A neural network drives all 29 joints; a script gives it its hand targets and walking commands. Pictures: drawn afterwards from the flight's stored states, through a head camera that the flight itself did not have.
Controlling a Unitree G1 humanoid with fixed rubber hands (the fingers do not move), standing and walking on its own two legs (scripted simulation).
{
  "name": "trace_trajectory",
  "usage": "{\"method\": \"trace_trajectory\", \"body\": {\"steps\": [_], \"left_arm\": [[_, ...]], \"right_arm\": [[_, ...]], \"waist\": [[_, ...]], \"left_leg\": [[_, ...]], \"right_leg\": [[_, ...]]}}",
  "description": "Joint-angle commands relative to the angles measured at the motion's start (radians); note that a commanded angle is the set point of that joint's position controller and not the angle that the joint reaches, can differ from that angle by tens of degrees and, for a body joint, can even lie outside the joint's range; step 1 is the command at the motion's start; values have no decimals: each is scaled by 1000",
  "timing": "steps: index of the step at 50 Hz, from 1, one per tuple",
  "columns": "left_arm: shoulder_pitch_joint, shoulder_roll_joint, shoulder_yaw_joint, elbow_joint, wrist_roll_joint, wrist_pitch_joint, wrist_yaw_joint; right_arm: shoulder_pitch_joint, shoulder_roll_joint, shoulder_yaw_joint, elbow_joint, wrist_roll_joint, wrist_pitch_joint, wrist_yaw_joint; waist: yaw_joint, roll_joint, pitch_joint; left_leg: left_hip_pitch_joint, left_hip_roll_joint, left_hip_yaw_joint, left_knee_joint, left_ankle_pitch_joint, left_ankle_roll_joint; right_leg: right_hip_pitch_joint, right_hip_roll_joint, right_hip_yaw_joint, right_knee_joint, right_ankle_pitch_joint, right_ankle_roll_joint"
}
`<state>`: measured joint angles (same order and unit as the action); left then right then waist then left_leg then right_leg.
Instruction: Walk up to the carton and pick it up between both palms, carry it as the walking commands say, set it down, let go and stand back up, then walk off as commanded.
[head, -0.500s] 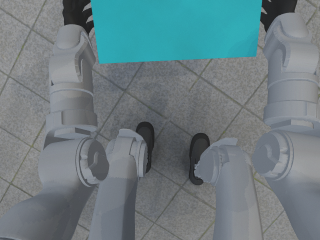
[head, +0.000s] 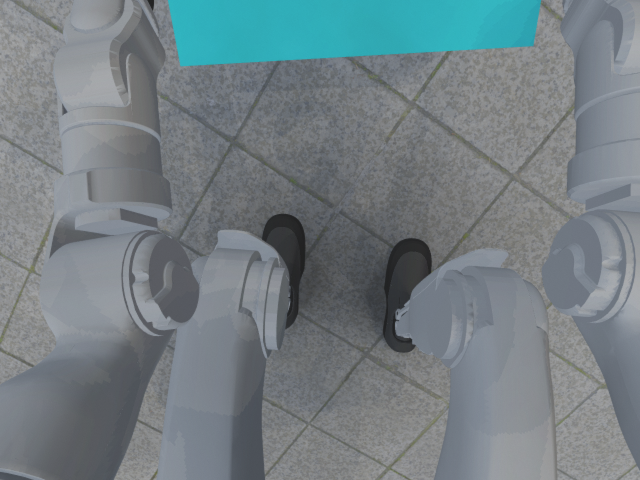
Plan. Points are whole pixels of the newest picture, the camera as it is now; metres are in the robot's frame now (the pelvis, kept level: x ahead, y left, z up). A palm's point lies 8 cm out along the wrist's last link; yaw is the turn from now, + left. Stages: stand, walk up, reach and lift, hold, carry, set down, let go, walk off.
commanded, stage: set down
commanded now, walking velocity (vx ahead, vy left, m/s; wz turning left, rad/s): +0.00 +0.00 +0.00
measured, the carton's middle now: out of the picture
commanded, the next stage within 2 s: none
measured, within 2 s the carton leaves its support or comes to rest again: rests again in 0.20 s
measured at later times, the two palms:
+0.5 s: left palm out of the picture +0.54 +0.23 -0.21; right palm out of the picture +0.58 -0.14 -0.22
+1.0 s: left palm out of the picture +0.55 +0.23 -0.21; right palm out of the picture +0.59 -0.15 -0.22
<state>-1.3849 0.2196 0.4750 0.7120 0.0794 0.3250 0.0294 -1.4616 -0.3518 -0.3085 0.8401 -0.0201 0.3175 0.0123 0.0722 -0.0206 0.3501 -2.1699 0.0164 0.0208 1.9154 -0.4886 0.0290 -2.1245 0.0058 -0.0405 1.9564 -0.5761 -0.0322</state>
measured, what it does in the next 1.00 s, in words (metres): stands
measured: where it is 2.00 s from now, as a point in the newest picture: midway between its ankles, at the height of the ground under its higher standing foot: (341, 301)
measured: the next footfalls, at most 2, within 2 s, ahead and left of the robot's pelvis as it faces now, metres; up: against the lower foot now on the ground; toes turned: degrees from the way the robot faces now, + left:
none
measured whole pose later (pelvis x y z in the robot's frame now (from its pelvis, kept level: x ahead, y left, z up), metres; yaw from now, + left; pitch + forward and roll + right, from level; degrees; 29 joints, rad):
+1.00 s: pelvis +0.00 +0.00 -0.04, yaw -1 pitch +36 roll +0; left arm -1.52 0.30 0.43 0.82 0.02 0.28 -0.02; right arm -1.62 -0.44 -0.22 0.99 0.02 0.28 0.02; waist 0.10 -0.01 0.51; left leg -2.18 0.02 0.01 2.09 -0.54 0.03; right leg -2.13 0.03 -0.04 2.12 -0.61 -0.03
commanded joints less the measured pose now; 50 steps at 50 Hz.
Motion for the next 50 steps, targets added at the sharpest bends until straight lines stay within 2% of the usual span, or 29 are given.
{"method": "trace_trajectory", "body": {"steps": [1,3,5,6,7,9,11,13,14,17,18,22,24,26,27,28,29,31,32,33,34,35,38,40,43,44,45,48,50], "left_arm": [[-631,-610,-503,-70,-167,-46,-234],[-590,-589,-488,-52,-179,-45,-226],[-667,-590,-534,-56,-226,-46,-217],[-644,-594,-526,-24,-218,-48,-213],[-631,-598,-506,-66,-209,-50,-212],[-621,-563,-492,-13,-211,-54,-216],[-729,-604,-521,-115,-243,-51,-217],[-631,-650,-530,15,-215,-31,-232],[-647,-648,-515,-10,-215,-32,-232],[-594,-669,-476,98,-164,-14,-235],[-648,-629,-476,-22,-201,-32,-234],[-643,-634,-495,20,-197,-29,-231],[-657,-680,-506,59,-204,-21,-246],[-585,-690,-462,93,-162,-10,-255],[-563,-662,-402,155,-131,-11,-268],[-603,-688,-426,96,-153,-7,-274],[-587,-675,-450,95,-160,-17,-261],[-580,-699,-463,74,-167,-18,-271],[-521,-679,-425,183,-133,-12,-270],[-527,-702,-442,86,-165,-20,-277],[-543,-693,-431,121,-151,-18,-271],[-557,-703,-429,151,-156,-5,-282],[-511,-672,-413,147,-133,-12,-282],[-536,-706,-423,147,-145,-9,-290],[-525,-694,-430,140,-150,-12,-292],[-486,-687,-420,179,-131,3,-292],[-449,-736,-416,189,-123,8,-297],[-421,-724,-375,198,-99,1,-309],[-439,-706,-396,174,-134,-14,-303]], "right_arm": [[-595,721,426,-52,152,-46,220],[-697,695,477,-132,197,-73,200],[-725,680,510,-162,224,-78,184],[-762,673,520,-161,248,-87,179],[-686,718,495,-76,215,-73,181],[-649,763,523,-73,249,-64,180],[-738,732,513,-118,242,-65,177],[-636,747,459,20,202,-53,192],[-698,729,471,-57,226,-68,192],[-687,759,450,19,199,-46,219],[-678,750,454,-15,196,-52,223],[-745,730,484,-34,235,-64,217],[-695,720,446,1,207,-65,227],[-695,784,426,9,193,-58,237],[-585,820,413,118,175,-32,246],[-662,756,415,-17,175,-57,250],[-693,768,441,-30,204,-68,250],[-646,767,405,15,191,-68,243],[-602,788,405,103,183,-51,245],[-646,770,433,-2,201,-71,250],[-650,796,427,61,199,-64,248],[-587,757,374,115,170,-51,257],[-603,798,393,58,167,-59,263],[-595,738,367,64,159,-64,256],[-511,795,367,104,143,-52,266],[-560,769,358,127,151,-55,269],[-525,750,339,112,138,-52,269],[-502,805,346,148,123,-44,267],[-538,789,389,89,148,-56,259]], "waist": [[34,-22,-1238],[56,-68,-1341],[43,-28,-1480],[83,6,-1429],[67,-20,-1375],[106,-49,-1418],[50,-77,-1494],[28,-35,-1326],[42,7,-1386],[47,-49,-1210],[55,-35,-1263],[81,-58,-1223],[13,-47,-1195],[55,-27,-1060],[87,-98,-962],[43,-45,-1042],[73,-50,-1107],[41,-22,-1078],[68,-28,-950],[62,-23,-1055],[86,-29,-1000],[25,-28,-960],[68,-52,-925],[13,-26,-937],[15,-56,-929],[54,-15,-841],[3,-2,-872],[58,-43,-841],[44,-61,-882]], "left_leg": [[748,-67,-9,30,379,-11],[732,-71,-8,51,422,-2],[863,-67,-20,75,516,-6],[849,-63,-17,88,479,-7],[801,-69,-16,75,486,-10],[794,-63,13,92,449,-1],[797,-64,11,91,429,0],[805,-67,-5,84,400,-2],[822,-60,2,99,390,-6],[794,-51,-7,85,318,-1],[825,-60,-11,96,381,5],[763,-58,-2,102,347,-3],[775,-59,-13,106,335,-5],[681,-68,-3,94,303,8],[609,-57,9,85,213,9],[646,-68,10,96,283,9],[696,-60,1,114,308,4],[665,-66,-3,110,305,-4],[645,-58,-4,96,262,5],[683,-70,-8,108,302,9],[626,-60,-10,113,285,6],[624,-65,-21,93,230,3],[652,-64,-11,111,293,12],[624,-60,-9,115,240,-10],[656,-67,-19,124,292,0],[637,-71,-20,104,262,4],[653,-75,-23,112,246,-4],[519,-85,4,103,238,2],[551,-71,0,144,272,6]], "right_leg": [[337,96,38,-49,228,11],[410,84,28,-13,295,24],[453,84,35,5,350,18],[395,87,48,13,291,1],[442,88,41,6,321,9],[482,91,56,15,325,13],[532,94,33,33,336,12],[394,96,3,32,240,7],[429,97,22,31,244,-1],[329,90,-1,38,161,9],[335,93,7,53,201,8],[371,86,20,53,187,1],[328,84,10,47,183,3],[284,101,22,37,164,1],[256,99,31,28,98,1],[290,106,23,35,157,-11],[299,93,32,41,153,-4],[297,104,20,52,184,-7],[236,97,27,35,125,2],[293,103,26,44,169,-6],[264,99,44,48,151,-9],[244,94,23,49,115,-15],[199,105,35,38,129,-5],[237,103,16,48,127,-11],[219,100,21,54,158,-10],[167,107,16,54,104,-7],[188,106,1,65,114,-7],[274,112,31,54,143,-11],[266,107,35,62,166,-4]]}}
